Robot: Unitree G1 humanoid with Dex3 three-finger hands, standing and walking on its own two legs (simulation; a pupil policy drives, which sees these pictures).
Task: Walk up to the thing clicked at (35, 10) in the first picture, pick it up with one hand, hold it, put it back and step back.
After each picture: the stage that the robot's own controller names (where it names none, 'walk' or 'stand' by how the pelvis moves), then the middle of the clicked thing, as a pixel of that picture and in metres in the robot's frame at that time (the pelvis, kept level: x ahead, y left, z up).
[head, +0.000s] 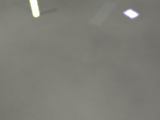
stand; (34, 6) +1.93 +0.62 -0.65
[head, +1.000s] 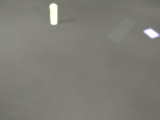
walk; (53, 14) +1.84 +0.31 -0.63
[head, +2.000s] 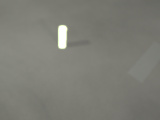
walk; (62, 37) +1.23 +0.14 -0.64
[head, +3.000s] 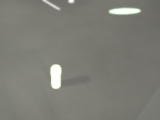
walk; (56, 77) +0.78 +0.15 -0.65
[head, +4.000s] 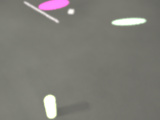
walk; (50, 107) +0.52 +0.18 -0.64
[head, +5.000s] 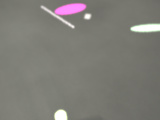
stand; out of the picture +0.41 +0.14 -0.63
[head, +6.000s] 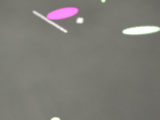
stand; out of the picture +0.38 +0.16 -0.66
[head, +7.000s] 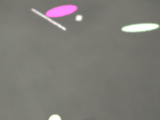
stand; out of the picture +0.39 +0.16 -0.66
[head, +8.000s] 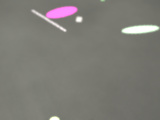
stand; out of the picture +0.38 +0.16 -0.66
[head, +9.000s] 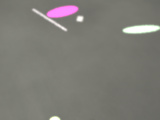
stand; out of the picture +0.38 +0.16 -0.66
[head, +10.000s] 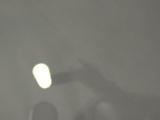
go down; (43, 77) +0.43 +0.16 -0.43
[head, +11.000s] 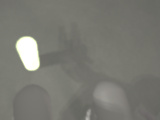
go down; (29, 56) +0.47 +0.18 -0.28
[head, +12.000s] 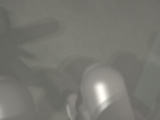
close in; out of the picture +0.46 +0.23 -0.18
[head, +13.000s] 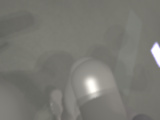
close; out of the picture +0.45 +0.24 -0.16
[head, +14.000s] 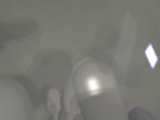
lift; out of the picture +0.42 +0.24 -0.17
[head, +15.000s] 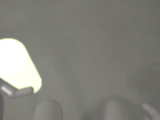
lift; (22, 73) +0.33 +0.17 +0.04
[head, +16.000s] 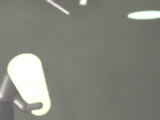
hold; (34, 90) +0.29 +0.15 +0.05
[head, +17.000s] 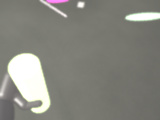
hold; (33, 88) +0.30 +0.16 +0.04
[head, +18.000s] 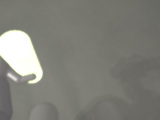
crouch; (25, 62) +0.38 +0.17 -0.02
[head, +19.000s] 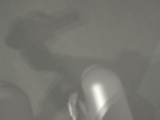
lower; out of the picture +0.47 +0.22 -0.11
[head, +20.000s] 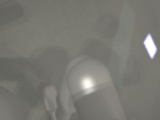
lower; out of the picture +0.45 +0.26 -0.17
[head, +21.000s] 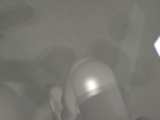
lower; out of the picture +0.45 +0.26 -0.16
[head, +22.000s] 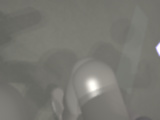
lower; out of the picture +0.44 +0.25 -0.16
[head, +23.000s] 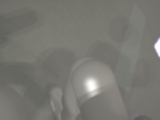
rest; out of the picture +0.44 +0.25 -0.16
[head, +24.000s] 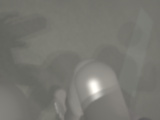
open; out of the picture +0.44 +0.23 -0.18
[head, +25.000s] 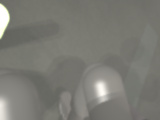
stand; out of the picture +0.44 +0.21 -0.19
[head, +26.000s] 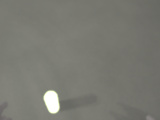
stand; (52, 102) +0.40 +0.14 -0.53
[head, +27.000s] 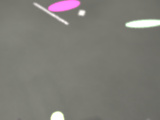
stand; out of the picture +0.39 +0.13 -0.60
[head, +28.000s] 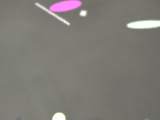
stand; out of the picture +0.38 +0.13 -0.60
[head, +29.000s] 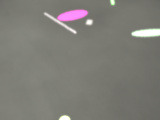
stand; out of the picture +0.41 +0.12 -0.65
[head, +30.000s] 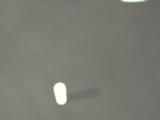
walk; (60, 94) +0.49 +0.13 -0.63
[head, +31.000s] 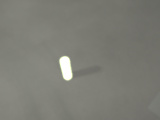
walk; (66, 68) +0.78 +0.19 -0.64
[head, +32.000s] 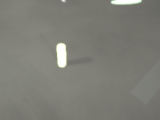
stand; (61, 55) +1.04 +0.18 -0.64
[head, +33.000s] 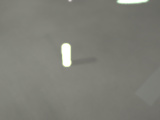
stand; (66, 55) +1.05 +0.15 -0.66
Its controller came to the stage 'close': yes
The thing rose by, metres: 0.70
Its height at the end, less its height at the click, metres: +0.00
